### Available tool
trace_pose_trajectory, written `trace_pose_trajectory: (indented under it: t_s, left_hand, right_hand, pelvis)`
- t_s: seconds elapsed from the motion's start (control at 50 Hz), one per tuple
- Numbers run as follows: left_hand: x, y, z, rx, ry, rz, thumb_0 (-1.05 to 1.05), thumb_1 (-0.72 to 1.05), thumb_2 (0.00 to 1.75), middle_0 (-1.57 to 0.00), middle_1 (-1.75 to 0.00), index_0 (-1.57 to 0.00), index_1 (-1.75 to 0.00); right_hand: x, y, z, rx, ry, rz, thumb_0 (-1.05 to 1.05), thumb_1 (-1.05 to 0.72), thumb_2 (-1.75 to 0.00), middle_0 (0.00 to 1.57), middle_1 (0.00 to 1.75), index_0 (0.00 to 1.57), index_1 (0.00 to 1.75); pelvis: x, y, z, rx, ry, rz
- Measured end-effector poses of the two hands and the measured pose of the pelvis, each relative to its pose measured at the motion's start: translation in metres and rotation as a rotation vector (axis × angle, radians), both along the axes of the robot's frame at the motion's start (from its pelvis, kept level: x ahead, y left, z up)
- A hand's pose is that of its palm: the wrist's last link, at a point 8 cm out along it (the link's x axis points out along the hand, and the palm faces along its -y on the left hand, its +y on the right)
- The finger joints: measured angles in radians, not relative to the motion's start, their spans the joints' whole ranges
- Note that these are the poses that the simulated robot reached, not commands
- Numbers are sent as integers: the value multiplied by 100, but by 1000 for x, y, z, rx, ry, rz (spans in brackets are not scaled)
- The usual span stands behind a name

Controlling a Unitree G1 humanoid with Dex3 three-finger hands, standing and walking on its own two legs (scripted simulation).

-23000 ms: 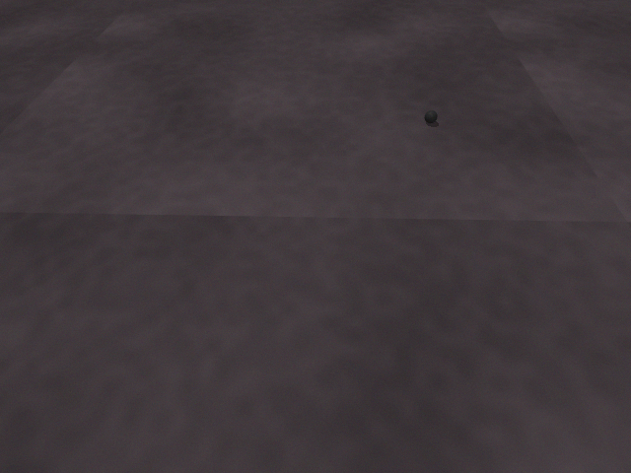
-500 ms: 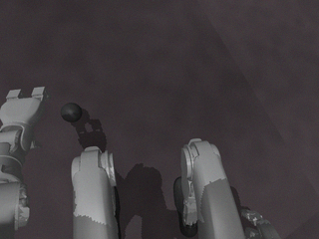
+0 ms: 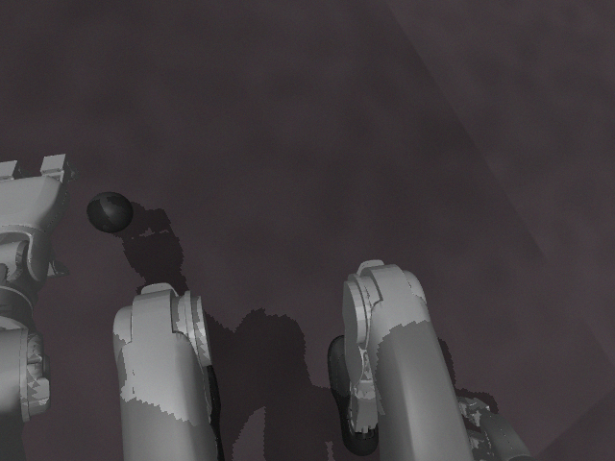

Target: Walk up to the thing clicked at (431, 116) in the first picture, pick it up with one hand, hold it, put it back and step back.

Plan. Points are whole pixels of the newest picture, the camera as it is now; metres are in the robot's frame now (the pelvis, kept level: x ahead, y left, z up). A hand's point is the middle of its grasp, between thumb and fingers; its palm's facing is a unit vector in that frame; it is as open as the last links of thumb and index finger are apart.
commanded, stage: rise first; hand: left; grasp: from above
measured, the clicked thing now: (110, 212) +0.47 +0.29 -0.30
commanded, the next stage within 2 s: approach in 0.24 s
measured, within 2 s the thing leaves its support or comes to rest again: neither
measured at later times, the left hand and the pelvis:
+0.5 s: hand (65, 227) +0.42 +0.31 -0.19, palm faces -0.47 -0.08 -0.88, open 14.1 cm; pelvis +0.00 +0.00 -0.01, yaw -1 degrees
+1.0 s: hand (88, 201) +0.46 +0.28 -0.18, palm faces -0.53 -0.11 -0.84, open 14.0 cm; pelvis +0.00 +0.00 +0.00, yaw -2 degrees
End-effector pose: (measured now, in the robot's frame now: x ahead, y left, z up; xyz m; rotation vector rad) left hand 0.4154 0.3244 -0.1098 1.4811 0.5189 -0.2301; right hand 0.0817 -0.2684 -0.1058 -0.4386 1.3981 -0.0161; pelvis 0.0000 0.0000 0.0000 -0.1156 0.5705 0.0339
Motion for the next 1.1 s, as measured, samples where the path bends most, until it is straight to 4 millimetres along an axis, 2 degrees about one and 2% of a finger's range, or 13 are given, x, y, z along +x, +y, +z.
trace_pose_trajectory:
  t_s: [0.22, 0.5, 0.58, 0.7, 0.78, 0.84, 0.92, 1.02, 1.1]
  left_hand:
    - [6, -2, -11, -9, -4, -9, 0, -53, 100, -8, -102, -9, -101]
    - [11, -9, -23, -3, 8, -36, 0, -53, 99, -8, -103, -9, -102]
    - [24, -23, -25, -10, -14, -70, 0, -52, 99, -8, -104, -9, -103]
    - [58, -49, -16, -7, -89, -82, 0, -52, 98, -8, -105, -9, -104]
    - [77, -57, -5, 17, -101, -46, 0, -53, 98, -8, -105, -9, -104]
    - [83, -56, 0, 30, -72, -9, 0, -53, 98, -8, -105, -9, -104]
    - [74, -50, -4, 24, 11, 27, 0, -53, 98, -7, -106, -9, -104]
    - [45, -36, -20, -14, 94, 20, 0, -51, 96, -7, -107, -9, -105]
    - [22, -29, -29, -39, 80, -36, 0, -51, 95, -8, -107, -10, -105]
  right_hand:
    - [-11, -4, -1, -15, 37, 0, 1, -90, -90, 20, 30, 20, 30]
    - [-9, -2, -3, -15, 33, 21, 1, -90, -90, 20, 30, 20, 30]
    - [-10, -1, -2, -18, 28, 27, 1, -90, -90, 20, 30, 20, 30]
    - [-18, -3, 2, -28, 21, 3, 1, -90, -90, 20, 30, 20, 30]
    - [-29, -3, 3, -23, 30, -32, 0, -91, -90, 20, 30, 20, 30]
    - [-39, -2, 4, -9, 49, -57, 0, -91, -90, 20, 30, 20, 30]
    - [-51, 1, 4, 13, 76, -77, 1, -91, -90, 20, 30, 20, 30]
    - [-57, 4, 5, 27, 111, -61, 1, -91, -90, 20, 30, 20, 30]
    - [-54, 2, 3, 19, 125, -33, 1, -90, -90, 20, 30, 20, 30]
  pelvis:
    - [1, 0, -7, -7, -6, -5]
    - [2, 1, -11, -10, -6, -7]
    - [2, 1, -12, -11, -4, -8]
    - [3, 1, -13, -14, 5, -13]
    - [4, 1, -12, -14, 16, -17]
    - [4, 0, -9, -12, 17, -21]
    - [3, 0, -6, -11, 9, -22]
    - [0, -1, -5, -13, -9, -20]
    - [-1, -2, -8, -15, -20, -15]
